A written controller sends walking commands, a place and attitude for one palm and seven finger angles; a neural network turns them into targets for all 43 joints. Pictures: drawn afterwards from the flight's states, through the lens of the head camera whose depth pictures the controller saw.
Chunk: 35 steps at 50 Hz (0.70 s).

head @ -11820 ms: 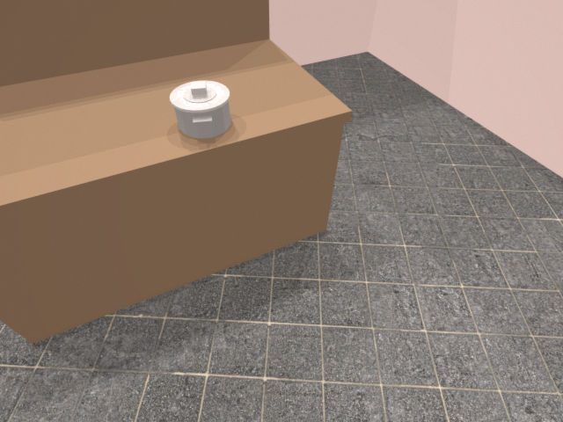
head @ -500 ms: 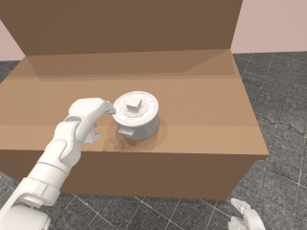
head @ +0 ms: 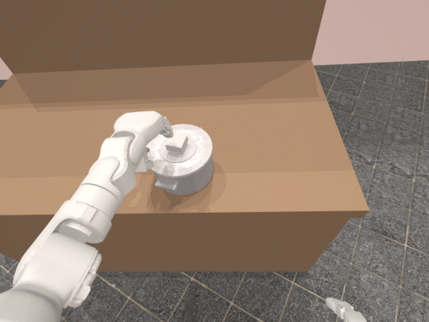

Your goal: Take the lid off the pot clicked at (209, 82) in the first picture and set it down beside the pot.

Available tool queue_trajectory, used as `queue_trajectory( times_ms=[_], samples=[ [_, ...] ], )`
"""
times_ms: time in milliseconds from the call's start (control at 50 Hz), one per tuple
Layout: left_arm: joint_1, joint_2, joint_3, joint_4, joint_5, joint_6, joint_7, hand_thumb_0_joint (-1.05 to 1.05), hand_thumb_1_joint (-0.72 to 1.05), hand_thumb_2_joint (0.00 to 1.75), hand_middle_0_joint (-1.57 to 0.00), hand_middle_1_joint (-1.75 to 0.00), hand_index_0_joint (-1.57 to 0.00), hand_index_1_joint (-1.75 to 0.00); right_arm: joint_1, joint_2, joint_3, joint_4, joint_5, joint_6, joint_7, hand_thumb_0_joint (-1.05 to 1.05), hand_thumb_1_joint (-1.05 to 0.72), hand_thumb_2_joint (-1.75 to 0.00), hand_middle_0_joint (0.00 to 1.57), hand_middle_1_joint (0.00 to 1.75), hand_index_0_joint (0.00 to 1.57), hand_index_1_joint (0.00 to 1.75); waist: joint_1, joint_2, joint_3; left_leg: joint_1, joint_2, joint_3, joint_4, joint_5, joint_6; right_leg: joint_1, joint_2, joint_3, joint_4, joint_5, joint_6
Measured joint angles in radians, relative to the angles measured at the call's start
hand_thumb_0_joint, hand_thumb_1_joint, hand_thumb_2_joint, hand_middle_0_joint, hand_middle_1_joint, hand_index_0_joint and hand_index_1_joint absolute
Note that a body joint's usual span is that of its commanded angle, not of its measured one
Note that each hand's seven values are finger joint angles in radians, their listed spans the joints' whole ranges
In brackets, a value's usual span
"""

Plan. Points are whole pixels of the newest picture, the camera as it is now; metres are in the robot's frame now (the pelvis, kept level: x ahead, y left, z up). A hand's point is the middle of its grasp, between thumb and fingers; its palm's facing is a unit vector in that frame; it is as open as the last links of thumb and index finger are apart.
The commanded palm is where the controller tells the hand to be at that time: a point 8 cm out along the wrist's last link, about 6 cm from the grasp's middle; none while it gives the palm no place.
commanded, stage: move the open hand above the knob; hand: left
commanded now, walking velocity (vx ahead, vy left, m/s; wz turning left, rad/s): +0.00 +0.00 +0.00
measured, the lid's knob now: (176, 142) +0.51 +0.11 +0.00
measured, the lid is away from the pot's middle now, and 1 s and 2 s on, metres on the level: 0.00 0.00 0.00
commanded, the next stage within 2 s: lower the open fingers around the knob in 1.06 s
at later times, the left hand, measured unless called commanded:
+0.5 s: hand (170, 127) +0.49 +0.11 +0.08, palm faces -0.32 -0.05 -0.94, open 10.0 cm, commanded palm +0.48 +0.11 +0.14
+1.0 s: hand (167, 128) +0.48 +0.11 +0.08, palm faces -0.32 -0.04 -0.95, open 10.0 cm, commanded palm +0.48 +0.11 +0.14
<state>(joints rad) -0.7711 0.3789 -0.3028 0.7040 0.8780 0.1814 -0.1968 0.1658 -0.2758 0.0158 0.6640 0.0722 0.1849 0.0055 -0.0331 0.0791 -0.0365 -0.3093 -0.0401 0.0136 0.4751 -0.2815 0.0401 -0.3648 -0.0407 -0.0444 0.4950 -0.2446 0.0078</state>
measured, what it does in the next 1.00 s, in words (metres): stands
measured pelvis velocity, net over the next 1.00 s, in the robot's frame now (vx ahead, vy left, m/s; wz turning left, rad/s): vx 0.00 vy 0.00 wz -0.02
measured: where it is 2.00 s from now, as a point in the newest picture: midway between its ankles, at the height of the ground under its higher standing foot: outside the picture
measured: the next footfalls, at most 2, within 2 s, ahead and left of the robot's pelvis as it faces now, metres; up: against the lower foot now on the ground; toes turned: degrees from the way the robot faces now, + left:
none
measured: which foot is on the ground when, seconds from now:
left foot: down 0.00-1.00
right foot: down 0.00-1.00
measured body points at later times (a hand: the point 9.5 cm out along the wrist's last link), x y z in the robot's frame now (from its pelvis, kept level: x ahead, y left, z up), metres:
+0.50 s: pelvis +0.00 +0.00 +0.00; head +0.07 -0.03 +0.44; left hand +0.50 +0.11 +0.13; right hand +0.05 -0.26 -0.15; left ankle -0.03 +0.10 -0.74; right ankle +0.00 -0.13 -0.74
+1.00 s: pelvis +0.00 +0.00 +0.00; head +0.06 -0.03 +0.44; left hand +0.49 +0.11 +0.14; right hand +0.09 -0.26 -0.15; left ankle -0.03 +0.10 -0.74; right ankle +0.00 -0.13 -0.74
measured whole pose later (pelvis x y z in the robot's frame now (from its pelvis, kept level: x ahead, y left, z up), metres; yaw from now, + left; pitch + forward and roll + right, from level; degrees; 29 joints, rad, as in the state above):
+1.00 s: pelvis +0.00 +0.00 +0.00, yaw -1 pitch +11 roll +0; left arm -1.03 0.31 -0.30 1.01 0.91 0.20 -0.16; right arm 0.19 -0.27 0.00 0.72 0.06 0.18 -0.01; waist -0.07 0.07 -0.08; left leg -0.40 -0.03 0.03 0.49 -0.28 0.04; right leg -0.46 -0.03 -0.02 0.50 -0.23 0.01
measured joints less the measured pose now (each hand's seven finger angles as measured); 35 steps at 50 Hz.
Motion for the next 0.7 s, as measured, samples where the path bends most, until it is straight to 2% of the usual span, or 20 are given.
queue_trajectory(
  times_ms=[360, 440, 560, 700],
  samples=[
    [-0.230, -0.057, -0.002, 0.263, 0.021, 0.014, 0.036, 0.00, -0.24, 1.33, -0.83, -0.08, -0.83, -0.08, 0.048, 0.002, -0.018, 0.058, -0.010, 0.002, -0.012, 0.01, -0.91, -0.89, 0.20, 0.30, 0.20, 0.29, -0.044, -0.010, -0.025, -0.080, 0.001, 0.018, 0.018, -0.004, 0.005, -0.085, 0.002, 0.018, 0.015, 0.004, 0.005],
    [-0.268, -0.063, 0.030, 0.318, 0.027, 0.017, 0.053, 0.00, -0.24, 1.33, -0.83, -0.08, -0.83, -0.08, 0.059, 0.001, -0.016, 0.070, -0.012, -0.001, -0.014, 0.01, -0.91, -0.89, 0.20, 0.30, 0.20, 0.29, -0.056, -0.010, -0.035, -0.095, 0.004, 0.026, 0.019, -0.005, 0.005, -0.103, 0.006, 0.026, 0.016, 0.006, 0.005],
    [-0.264, -0.057, 0.043, 0.323, 0.034, 0.024, 0.048, 0.00, -0.24, 1.33, -0.83, -0.08, -0.83, -0.08, 0.081, 0.002, -0.019, 0.062, -0.014, 0.001, -0.010, 0.01, -0.91, -0.89, 0.20, 0.30, 0.20, 0.29, -0.065, -0.008, -0.041, -0.100, 0.010, 0.033, 0.013, -0.004, 0.004, -0.110, 0.012, 0.034, 0.008, 0.012, 0.004],
    [-0.247, -0.052, 0.037, 0.305, 0.033, 0.024, 0.047, 0.00, -0.24, 1.33, -0.83, -0.08, -0.83, -0.08, 0.081, 0.004, -0.022, 0.061, -0.012, -0.002, -0.015, 0.01, -0.91, -0.89, 0.20, 0.30, 0.20, 0.29, -0.058, -0.006, -0.040, -0.092, 0.012, 0.031, 0.006, -0.002, 0.002, -0.100, 0.015, 0.031, -0.003, 0.015, 0.002]
  ],
)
